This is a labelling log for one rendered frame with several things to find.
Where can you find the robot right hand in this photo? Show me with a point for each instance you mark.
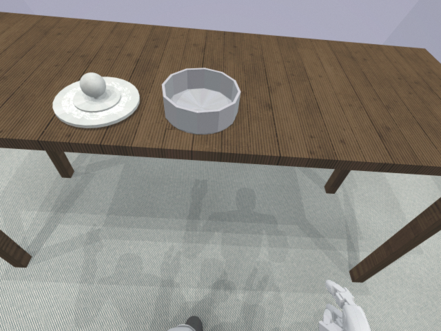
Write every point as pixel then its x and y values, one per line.
pixel 352 317

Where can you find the lid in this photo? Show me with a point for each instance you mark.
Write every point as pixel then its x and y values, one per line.
pixel 77 109

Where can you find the knob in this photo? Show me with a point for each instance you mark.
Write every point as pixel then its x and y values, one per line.
pixel 92 84

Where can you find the pot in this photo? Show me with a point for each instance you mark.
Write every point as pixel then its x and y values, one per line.
pixel 200 100

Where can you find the left robot foot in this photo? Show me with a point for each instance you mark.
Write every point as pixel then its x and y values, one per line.
pixel 195 323

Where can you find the table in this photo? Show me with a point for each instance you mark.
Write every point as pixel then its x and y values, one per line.
pixel 309 103

